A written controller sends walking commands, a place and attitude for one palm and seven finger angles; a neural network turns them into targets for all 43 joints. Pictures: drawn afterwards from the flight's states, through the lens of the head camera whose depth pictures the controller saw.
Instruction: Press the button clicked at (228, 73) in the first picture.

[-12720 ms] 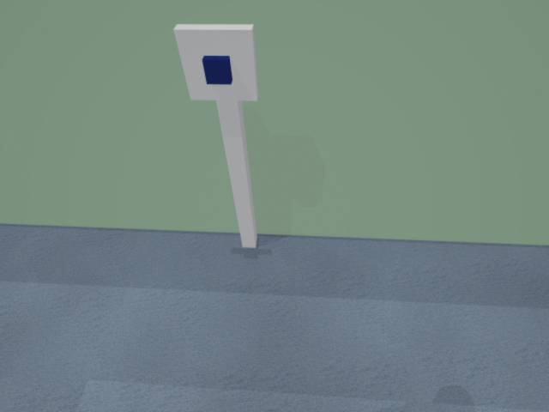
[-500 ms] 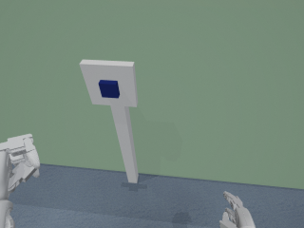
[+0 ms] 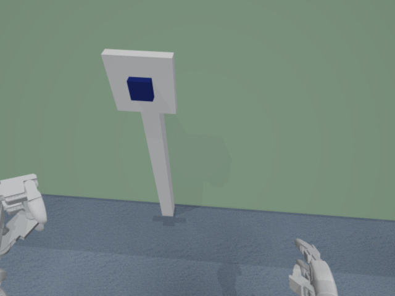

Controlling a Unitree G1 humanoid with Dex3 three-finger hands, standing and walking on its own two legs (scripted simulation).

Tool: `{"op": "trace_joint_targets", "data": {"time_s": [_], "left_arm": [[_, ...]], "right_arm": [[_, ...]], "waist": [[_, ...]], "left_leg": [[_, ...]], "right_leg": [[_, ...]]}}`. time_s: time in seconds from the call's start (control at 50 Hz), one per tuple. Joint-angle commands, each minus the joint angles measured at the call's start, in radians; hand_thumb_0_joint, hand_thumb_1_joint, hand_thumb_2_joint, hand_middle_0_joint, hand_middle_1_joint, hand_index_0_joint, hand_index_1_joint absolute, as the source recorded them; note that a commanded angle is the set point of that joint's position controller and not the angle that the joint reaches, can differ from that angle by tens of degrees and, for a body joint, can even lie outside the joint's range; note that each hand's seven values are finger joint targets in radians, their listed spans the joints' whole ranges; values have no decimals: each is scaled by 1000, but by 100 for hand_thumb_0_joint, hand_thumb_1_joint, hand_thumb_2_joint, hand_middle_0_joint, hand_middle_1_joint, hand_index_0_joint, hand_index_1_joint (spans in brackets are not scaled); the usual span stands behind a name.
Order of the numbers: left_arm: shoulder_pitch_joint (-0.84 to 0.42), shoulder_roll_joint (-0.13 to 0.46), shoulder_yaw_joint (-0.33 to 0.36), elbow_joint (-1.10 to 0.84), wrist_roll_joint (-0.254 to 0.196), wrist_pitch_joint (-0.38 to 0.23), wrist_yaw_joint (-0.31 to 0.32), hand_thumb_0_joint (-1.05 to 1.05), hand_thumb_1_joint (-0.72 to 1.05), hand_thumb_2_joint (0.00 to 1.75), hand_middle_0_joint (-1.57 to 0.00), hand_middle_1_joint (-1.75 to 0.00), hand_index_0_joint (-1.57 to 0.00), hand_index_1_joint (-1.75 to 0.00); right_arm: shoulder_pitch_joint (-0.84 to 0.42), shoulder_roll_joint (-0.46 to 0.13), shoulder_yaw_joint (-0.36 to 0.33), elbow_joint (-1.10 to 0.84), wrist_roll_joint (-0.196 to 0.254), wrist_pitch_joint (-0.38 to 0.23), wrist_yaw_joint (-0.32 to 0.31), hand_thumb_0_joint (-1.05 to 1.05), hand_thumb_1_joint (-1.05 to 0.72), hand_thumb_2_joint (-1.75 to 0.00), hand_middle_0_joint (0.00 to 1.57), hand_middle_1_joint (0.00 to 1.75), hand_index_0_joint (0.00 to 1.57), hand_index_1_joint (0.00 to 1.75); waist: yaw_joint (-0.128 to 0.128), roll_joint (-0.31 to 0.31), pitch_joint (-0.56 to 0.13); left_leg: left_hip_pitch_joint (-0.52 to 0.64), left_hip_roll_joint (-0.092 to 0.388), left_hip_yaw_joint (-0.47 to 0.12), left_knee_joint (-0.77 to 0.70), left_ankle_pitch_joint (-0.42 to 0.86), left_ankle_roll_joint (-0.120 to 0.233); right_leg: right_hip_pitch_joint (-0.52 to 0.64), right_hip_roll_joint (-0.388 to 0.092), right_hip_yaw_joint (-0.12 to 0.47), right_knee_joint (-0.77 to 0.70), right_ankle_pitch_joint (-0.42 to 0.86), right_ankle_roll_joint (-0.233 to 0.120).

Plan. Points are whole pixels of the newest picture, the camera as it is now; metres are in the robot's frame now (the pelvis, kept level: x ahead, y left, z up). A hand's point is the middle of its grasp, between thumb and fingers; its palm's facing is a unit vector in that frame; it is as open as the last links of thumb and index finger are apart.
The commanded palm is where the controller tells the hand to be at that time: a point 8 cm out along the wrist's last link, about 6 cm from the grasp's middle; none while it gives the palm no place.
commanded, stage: step back with the hand held close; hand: left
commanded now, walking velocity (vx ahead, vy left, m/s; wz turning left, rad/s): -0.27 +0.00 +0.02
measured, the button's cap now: (141, 88) +0.60 +0.21 +0.09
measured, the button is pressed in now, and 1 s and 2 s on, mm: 0 0 0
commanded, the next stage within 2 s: stop stepping back and stand still in 0.70 s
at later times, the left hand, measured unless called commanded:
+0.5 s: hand out of the picture +0.11 +0.25 +0.17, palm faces +0.34 -0.82 -0.46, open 3.1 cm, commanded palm +0.05 +0.30 +0.19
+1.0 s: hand out of the picture +0.04 +0.25 +0.18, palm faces +0.26 -0.88 -0.40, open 3.1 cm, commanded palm -0.03 +0.30 +0.19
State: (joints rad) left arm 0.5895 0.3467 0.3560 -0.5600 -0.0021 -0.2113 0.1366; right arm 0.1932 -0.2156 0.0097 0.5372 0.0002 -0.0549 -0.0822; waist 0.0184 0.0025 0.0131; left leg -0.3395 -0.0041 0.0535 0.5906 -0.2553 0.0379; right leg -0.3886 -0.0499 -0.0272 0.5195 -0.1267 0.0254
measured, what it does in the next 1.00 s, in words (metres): walks backwards: right foot, then right foot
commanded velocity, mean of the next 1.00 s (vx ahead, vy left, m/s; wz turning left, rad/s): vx -0.23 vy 0.00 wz -0.02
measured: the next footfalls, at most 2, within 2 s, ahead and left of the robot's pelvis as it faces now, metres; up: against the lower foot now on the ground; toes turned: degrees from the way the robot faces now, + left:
right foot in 0.24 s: +0.05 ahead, -0.13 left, +0.00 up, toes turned +5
right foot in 0.74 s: -0.19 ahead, -0.13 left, +0.00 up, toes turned -2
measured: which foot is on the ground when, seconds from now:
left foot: down 0.00-0.74, up 0.76-0.86, down 0.88-1.00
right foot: down 0.00-0.16, up 0.18-0.22, down 0.24-0.48, up 0.50-0.72, down 0.74-1.00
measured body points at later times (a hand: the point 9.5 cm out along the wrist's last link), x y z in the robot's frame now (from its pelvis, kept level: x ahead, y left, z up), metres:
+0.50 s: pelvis -0.07 +0.02 -0.01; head -0.05 +0.05 +0.44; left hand +0.09 +0.29 +0.19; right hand +0.11 -0.22 -0.07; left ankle +0.04 +0.10 -0.73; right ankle +0.01 -0.13 -0.73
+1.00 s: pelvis -0.18 +0.03 +0.00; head -0.17 +0.07 +0.45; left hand +0.02 +0.29 +0.20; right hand -0.04 -0.22 -0.05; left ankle -0.08 +0.09 -0.73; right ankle -0.21 -0.10 -0.70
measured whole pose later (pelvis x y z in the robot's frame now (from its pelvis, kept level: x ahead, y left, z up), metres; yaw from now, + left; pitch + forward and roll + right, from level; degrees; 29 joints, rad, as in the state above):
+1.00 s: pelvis -0.18 +0.03 +0.00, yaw -5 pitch +0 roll -1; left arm 0.55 0.44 0.39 -0.60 -0.04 -0.21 0.13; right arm 0.19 -0.16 0.03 0.62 -0.01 -0.14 -0.07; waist -0.04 -0.08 0.01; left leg -0.37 -0.02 0.05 0.48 -0.10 0.07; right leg -0.33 0.01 0.02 0.79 -0.52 0.01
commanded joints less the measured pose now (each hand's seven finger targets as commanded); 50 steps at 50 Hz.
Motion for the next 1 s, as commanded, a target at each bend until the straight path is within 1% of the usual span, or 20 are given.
{"op": "trace_joint_targets", "data": {"time_s": [0.0,0.08,0.14,0.2,0.26,0.3,0.34,0.42,0.48,0.54,0.62,0.68,0.72,0.74,0.8,0.84,0.86,0.88,0.92,0.98], "left_arm": [[-39,192,132,-229,1,-76,37,0,90,90,-130,-150,-130,-150],[-35,191,136,-257,-4,-94,51,0,90,90,-130,-150,-130,-150],[-29,173,156,-238,20,-107,55,0,90,90,-130,-150,-130,-150],[-19,185,169,-211,26,-111,42,0,90,90,-130,-150,-130,-150],[-25,191,155,-207,18,-130,23,0,90,90,-130,-150,-130,-150],[-38,202,137,-215,-10,-141,23,0,90,90,-130,-150,-130,-150],[-22,217,136,-258,-15,-137,22,0,90,90,-130,-150,-130,-150],[39,245,184,-323,-17,-149,29,0,90,90,-130,-150,-130,-150],[7,234,217,-331,7,-158,26,0,90,90,-130,-150,-130,-150],[-5,202,196,-281,-4,-151,31,0,90,90,-130,-150,-130,-150],[13,144,96,-222,-35,-114,22,0,90,90,-130,-150,-130,-150],[-56,158,64,-219,-46,-115,9,0,90,90,-130,-150,-130,-150],[-111,237,93,-254,-48,-122,17,0,90,90,-130,-150,-130,-150],[-146,282,131,-288,-49,-131,26,0,90,90,-130,-150,-130,-150],[-142,242,124,-272,-31,-90,2,0,90,90,-130,-150,-130,-150],[-73,217,126,-262,-43,-52,-1,0,90,90,-130,-150,-130,-150],[-27,217,128,-265,-43,-46,-1,0,90,90,-130,-150,-130,-150],[8,210,120,-252,-37,-54,2,0,90,90,-130,-150,-130,-150],[-14,217,146,-242,-40,-69,13,0,90,90,-130,-150,-130,-150],[107,231,180,-322,-50,-52,24,0,90,90,-130,-150,-130,-150]], "right_arm": [[-60,-126,-55,-151,-9,-58,-12,0,-90,-90,20,30,20,30],[-59,-129,-49,-145,-17,-67,-20,0,-90,-90,20,30,20,30],[-70,-144,-54,-152,-12,-87,-24,0,-90,-90,20,30,20,30],[-79,-134,-63,-157,-6,-95,-18,0,-90,-90,20,30,20,30],[-73,-136,-69,-145,-12,-102,-9,0,-90,-90,20,30,20,30],[-61,-103,-48,-102,-25,-96,10,0,-90,-90,20,30,20,30],[-62,-109,-64,-99,-16,-96,6,0,-90,-90,20,30,20,30],[-92,-119,-61,-121,-13,-92,-5,0,-90,-90,20,30,20,30],[-113,-142,-68,-124,-35,-117,-15,0,-90,-90,20,30,20,30],[-79,-114,-78,-86,-35,-129,-3,0,-90,-90,20,30,20,30],[-69,-104,-69,-57,-20,-141,20,0,-90,-90,20,30,20,30],[-53,-94,-59,-26,-25,-126,28,0,-90,-90,20,30,20,30],[-66,-73,-49,-6,-18,-103,19,0,-90,-90,20,30,20,30],[-120,-66,-35,-28,-30,-108,8,0,-90,-90,20,30,20,30],[-123,-54,-23,-66,-11,-111,-10,0,-90,-90,20,30,20,30],[-114,-86,-17,-73,-3,-108,-28,0,-90,-90,20,30,20,30],[-116,-122,-34,-87,-4,-121,-24,0,-90,-90,20,30,20,30],[-73,-111,-35,-82,-15,-136,-11,0,-90,-90,20,30,20,30],[-59,-106,-38,-74,-9,-155,4,0,-90,-90,20,30,20,30],[-77,-100,-30,-100,-14,-144,11,0,-90,-90,20,30,20,30]], "waist": [[-22,-68,-73],[-29,23,-80],[-16,215,-85],[-10,141,-72],[-30,2,7],[-44,-44,-61],[-33,-88,-223],[-25,36,-173],[-19,305,-135],[-16,171,-142],[-16,221,-147],[-22,167,-143],[-20,-148,-153],[10,-175,-110],[-15,-279,-149],[-39,12,-151],[-15,280,-184],[-12,367,-209],[-14,202,-182],[-17,166,-187]], "left_leg": [[-101,39,-100,-74,-257,22],[-98,82,-160,-156,-268,31],[-444,235,-312,-407,-484,99],[-473,219,-256,-314,-362,95],[-364,78,-172,-99,-284,40],[-44,28,-92,17,28,-23],[96,28,-87,53,176,-30],[34,90,-175,-97,-150,13],[-414,350,-469,-525,-524,134],[-242,328,-358,-436,-295,122],[-18,237,-225,-451,-219,19],[128,177,-137,-304,-45,-58],[211,51,-71,173,5,-84],[83,16,-52,329,-122,-86],[-23,21,-48,190,-48,-62],[182,19,-34,-162,381,-39],[278,155,-210,-237,587,1],[292,260,-339,-276,659,53],[219,265,-364,-351,268,64],[44,219,-299,-468,-203,3]], "right_leg": [[51,-88,190,-184,-309,-61],[31,-48,132,-102,-292,-46],[355,74,37,251,-120,2],[389,76,63,243,-8,-3],[181,-31,264,-30,-11,-70],[-22,-142,300,-122,171,-120],[19,-121,239,-80,258,-108],[-44,-23,177,-51,-175,-65],[301,164,46,472,-243,4],[169,134,67,521,-355,-14],[123,137,-42,171,-441,-39],[91,39,24,-261,-337,-85],[-152,-265,342,-377,-133,-190],[-99,-318,279,-326,152,-218],[131,-187,83,-93,507,-145],[69,-59,-16,104,325,-40],[-10,35,-44,262,-43,-2],[-43,69,36,371,-427,-18],[-19,72,48,347,-446,-23],[175,67,-6,199,-365,-27]]}}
